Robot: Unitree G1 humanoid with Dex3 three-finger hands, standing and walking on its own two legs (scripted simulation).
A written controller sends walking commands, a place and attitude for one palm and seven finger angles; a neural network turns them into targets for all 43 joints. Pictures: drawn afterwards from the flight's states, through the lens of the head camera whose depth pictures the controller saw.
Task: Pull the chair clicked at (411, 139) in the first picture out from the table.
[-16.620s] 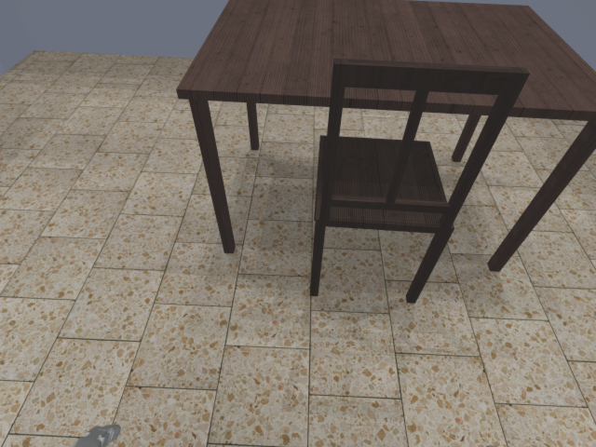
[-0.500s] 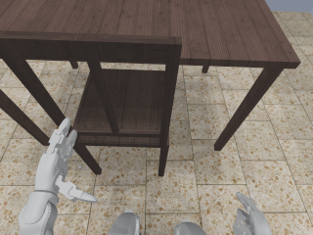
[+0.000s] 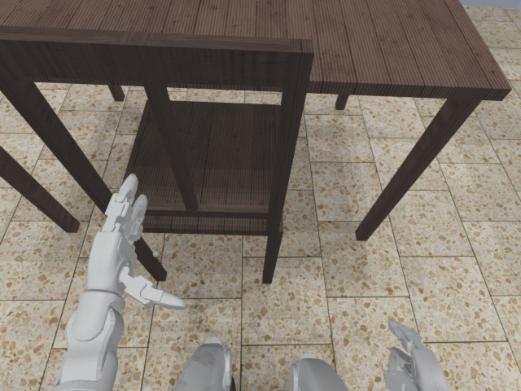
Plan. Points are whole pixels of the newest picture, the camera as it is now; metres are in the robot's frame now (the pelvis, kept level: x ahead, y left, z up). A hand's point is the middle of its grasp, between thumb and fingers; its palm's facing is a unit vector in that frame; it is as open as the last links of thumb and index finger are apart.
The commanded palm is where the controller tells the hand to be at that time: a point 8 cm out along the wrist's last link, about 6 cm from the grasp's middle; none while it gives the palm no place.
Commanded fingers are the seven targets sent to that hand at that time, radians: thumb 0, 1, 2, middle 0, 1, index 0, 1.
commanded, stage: aim the fingers beside a spindle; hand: left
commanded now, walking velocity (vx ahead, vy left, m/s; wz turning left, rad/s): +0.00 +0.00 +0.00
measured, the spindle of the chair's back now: (177, 159) +0.47 +0.16 +0.03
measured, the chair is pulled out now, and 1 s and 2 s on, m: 0.00 0.00 0.00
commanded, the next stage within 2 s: none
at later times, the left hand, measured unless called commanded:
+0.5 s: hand (185, 242) +0.33 +0.13 +0.01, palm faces -0.04 -1.00 -0.03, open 16.9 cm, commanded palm +0.31 +0.18 +0.01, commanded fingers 0.00 -0.50 0.30 -0.06 -0.08 -0.06 -0.08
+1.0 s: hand (192, 249) +0.33 +0.12 -0.01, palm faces -0.04 -1.00 -0.01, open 16.9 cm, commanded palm +0.31 +0.19 +0.01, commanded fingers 0.00 -0.50 0.30 -0.06 -0.08 -0.06 -0.08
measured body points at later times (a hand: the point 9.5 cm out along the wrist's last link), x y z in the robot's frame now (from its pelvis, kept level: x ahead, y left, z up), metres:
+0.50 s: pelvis -0.01 +0.00 -0.02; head +0.10 +0.01 +0.42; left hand +0.33 +0.18 +0.01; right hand +0.14 -0.24 -0.12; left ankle +0.04 +0.09 -0.64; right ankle -0.01 -0.11 -0.64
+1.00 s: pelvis -0.01 -0.01 -0.02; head +0.10 +0.00 +0.42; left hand +0.32 +0.17 -0.01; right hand +0.15 -0.26 -0.12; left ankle +0.04 +0.09 -0.64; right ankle -0.01 -0.11 -0.64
